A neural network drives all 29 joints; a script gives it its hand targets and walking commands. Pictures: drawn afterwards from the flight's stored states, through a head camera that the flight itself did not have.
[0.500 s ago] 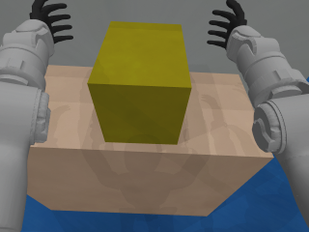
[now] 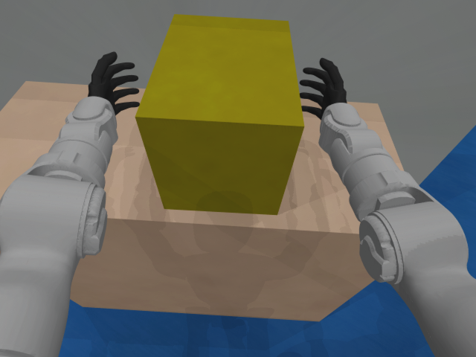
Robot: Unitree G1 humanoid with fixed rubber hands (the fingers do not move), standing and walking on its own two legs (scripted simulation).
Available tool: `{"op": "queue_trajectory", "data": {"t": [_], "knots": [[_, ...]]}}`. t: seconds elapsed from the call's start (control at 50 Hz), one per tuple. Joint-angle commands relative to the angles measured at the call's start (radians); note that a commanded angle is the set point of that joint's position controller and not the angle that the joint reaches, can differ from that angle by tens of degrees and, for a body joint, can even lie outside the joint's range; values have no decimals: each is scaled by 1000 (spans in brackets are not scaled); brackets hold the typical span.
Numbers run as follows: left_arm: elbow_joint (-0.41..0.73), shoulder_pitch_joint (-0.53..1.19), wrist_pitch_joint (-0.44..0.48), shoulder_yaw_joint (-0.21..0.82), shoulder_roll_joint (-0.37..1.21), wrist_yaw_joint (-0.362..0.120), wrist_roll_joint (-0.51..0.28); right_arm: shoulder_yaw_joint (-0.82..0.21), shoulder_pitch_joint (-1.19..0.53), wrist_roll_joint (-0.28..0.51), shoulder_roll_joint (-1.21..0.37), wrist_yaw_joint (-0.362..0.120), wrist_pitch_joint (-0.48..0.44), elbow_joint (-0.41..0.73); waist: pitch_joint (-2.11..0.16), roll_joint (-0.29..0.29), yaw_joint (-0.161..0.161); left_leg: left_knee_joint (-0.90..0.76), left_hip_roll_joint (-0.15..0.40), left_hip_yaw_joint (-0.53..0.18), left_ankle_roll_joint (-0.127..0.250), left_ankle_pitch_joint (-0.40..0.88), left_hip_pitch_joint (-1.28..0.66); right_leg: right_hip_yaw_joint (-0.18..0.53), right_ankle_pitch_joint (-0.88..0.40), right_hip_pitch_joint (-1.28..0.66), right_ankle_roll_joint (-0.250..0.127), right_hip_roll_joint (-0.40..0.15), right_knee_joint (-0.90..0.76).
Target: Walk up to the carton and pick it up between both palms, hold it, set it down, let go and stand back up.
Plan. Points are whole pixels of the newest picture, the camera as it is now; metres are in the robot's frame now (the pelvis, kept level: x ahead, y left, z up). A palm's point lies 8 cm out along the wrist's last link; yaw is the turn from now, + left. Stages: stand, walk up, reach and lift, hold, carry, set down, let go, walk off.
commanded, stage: reach and lift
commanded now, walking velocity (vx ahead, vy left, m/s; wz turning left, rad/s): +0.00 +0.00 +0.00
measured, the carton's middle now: (226, 115) +0.54 +0.02 +0.10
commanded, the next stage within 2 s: none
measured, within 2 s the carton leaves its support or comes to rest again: neither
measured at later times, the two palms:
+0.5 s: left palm (124, 97) +0.50 +0.18 +0.17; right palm (324, 108) +0.47 -0.14 +0.17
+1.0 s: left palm (129, 94) +0.51 +0.17 +0.17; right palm (320, 113) +0.47 -0.13 +0.16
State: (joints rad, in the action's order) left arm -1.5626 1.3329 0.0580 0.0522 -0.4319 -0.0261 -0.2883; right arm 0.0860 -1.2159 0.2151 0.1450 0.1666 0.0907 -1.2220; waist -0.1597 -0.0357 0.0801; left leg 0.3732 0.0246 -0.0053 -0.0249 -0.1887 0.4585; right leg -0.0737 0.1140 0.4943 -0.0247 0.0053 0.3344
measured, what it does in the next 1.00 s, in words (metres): stands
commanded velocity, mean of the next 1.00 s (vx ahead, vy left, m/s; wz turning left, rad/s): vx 0.00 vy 0.00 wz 0.00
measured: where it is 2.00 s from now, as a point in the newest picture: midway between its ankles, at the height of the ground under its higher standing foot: outside the picture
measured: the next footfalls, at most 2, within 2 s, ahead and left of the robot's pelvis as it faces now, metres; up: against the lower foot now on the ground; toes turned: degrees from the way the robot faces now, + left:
none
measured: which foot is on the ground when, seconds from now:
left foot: down 0.00-1.00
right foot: down 0.00-1.00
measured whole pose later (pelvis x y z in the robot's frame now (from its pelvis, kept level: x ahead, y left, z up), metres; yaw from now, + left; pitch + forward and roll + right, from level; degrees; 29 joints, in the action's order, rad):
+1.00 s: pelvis +0.02 +0.03 +0.01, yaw -1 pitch +8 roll -1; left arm -1.12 1.21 -0.08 -0.68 -0.11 -0.04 0.42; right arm 0.76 -1.06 -0.49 -0.11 0.01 0.09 -0.82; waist -0.02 -0.03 0.04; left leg 0.29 -0.01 0.02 0.01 -0.20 0.22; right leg -0.05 0.13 0.27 0.02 -0.02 0.26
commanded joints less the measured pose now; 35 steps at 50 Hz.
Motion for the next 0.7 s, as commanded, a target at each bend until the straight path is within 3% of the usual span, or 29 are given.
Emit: {"op": "queue_trajectory", "data": {"t": [0.0,0.02,0.04,0.06,0.08,0.1,0.12,0.14,0.16,0.22,0.26,0.28,0.3,0.32,0.34,0.38,0.4,0.42,0.52,0.62,0.68], "knots": [[146,434,55,27,-70,14,-14,53,-386,-29,121,-11,-48,101,-599,133,1,15,-21,42,-60,344,-83,25,-333,-429,17,-9,91],[176,437,48,35,-54,18,-21,66,-399,-33,129,-14,-52,136,-616,150,6,33,-22,43,-70,353,-122,15,-299,-379,9,-5,81],[171,430,41,26,-59,22,-11,68,-413,-43,132,-14,-53,157,-616,138,-19,49,-20,37,-69,375,-141,16,-294,-356,11,0,73],[170,442,32,44,-49,24,-20,65,-418,-34,124,-14,-45,149,-601,139,-8,64,-17,39,-71,370,-160,19,-291,-346,14,3,69],[125,422,27,35,-51,23,-23,49,-417,-34,111,-15,-32,118,-567,96,-11,59,-19,41,-65,345,-129,17,-287,-367,16,6,72],[148,424,30,12,-61,27,-13,56,-415,-38,107,-12,-37,123,-587,90,-21,53,-19,37,-62,346,-121,21,-289,-381,21,7,78],[177,444,31,24,-40,34,-5,73,-416,-46,120,-9,-46,103,-615,120,4,52,-16,35,-71,356,-129,23,-301,-385,17,-1,85],[158,440,25,21,-42,39,-7,69,-421,-40,120,-3,-46,108,-598,126,-5,62,-13,35,-72,378,-148,14,-305,-373,17,3,83],[138,401,17,7,-28,41,8,51,-422,-33,105,-7,-42,103,-601,115,-37,65,-12,40,-71,386,-140,20,-302,-371,19,4,76],[161,411,2,1,23,50,32,76,-401,-34,106,-12,-33,55,-557,164,-13,64,-8,31,-89,435,-206,12,-285,-324,4,8,60],[184,399,-9,-30,20,57,62,89,-407,-49,101,-11,-35,82,-592,154,-41,87,-6,36,-89,471,-236,16,-304,-332,4,13,54],[209,420,-2,-33,40,60,64,112,-419,-61,94,-13,-39,100,-605,159,-14,75,-9,31,-89,465,-228,15,-303,-323,2,13,54],[235,424,5,-34,75,66,74,114,-415,-71,65,-16,-38,104,-601,157,-21,77,-10,32,-86,464,-227,17,-294,-319,2,11,48],[194,408,3,-75,45,67,95,101,-418,-77,52,-16,-32,116,-577,129,-52,68,-9,42,-84,451,-204,19,-298,-354,5,10,48],[226,407,1,-79,51,69,111,121,-414,-95,60,-13,-36,128,-597,133,-30,63,-18,42,-78,442,-189,25,-321,-388,12,5,55],[217,419,-1,-122,41,79,128,125,-435,-100,50,-8,-31,179,-587,86,-40,38,-19,51,-58,385,-135,24,-306,-426,25,8,59],[145,458,-27,-77,-77,72,111,148,-469,-144,98,9,-9,127,-588,51,7,-16,-29,63,-19,278,60,54,-359,-463,25,-16,64],[155,456,-25,-76,-39,73,103,145,-483,-147,55,14,-2,146,-583,20,-9,-62,-23,61,4,225,134,57,-379,-544,28,-25,86],[137,452,23,-84,54,54,123,152,-461,-142,-35,5,-3,127,-624,92,-1,-51,-20,62,-14,293,25,43,-390,-520,19,-27,82],[177,460,42,-219,132,18,253,247,-452,-248,-133,-28,-12,173,-592,87,-18,-62,-33,78,-11,351,-39,32,-360,-540,18,-23,57],[223,464,49,-326,196,-20,350,330,-420,-367,-217,-65,-25,211,-552,69,-15,-91,-43,94,-3,348,-49,30,-386,-610,28,-35,49]]}}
